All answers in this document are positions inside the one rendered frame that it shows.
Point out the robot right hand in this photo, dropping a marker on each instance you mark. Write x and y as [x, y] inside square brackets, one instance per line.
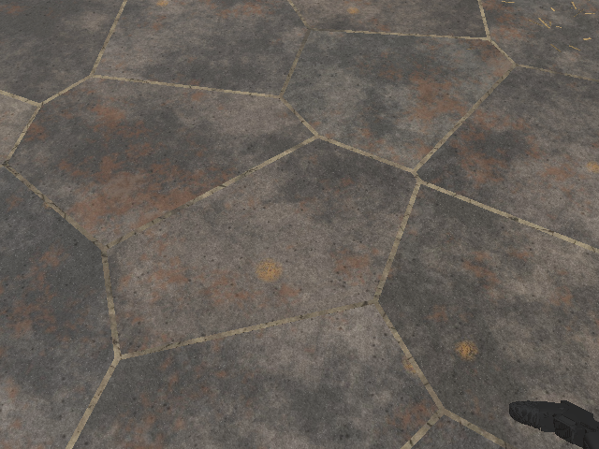
[567, 420]

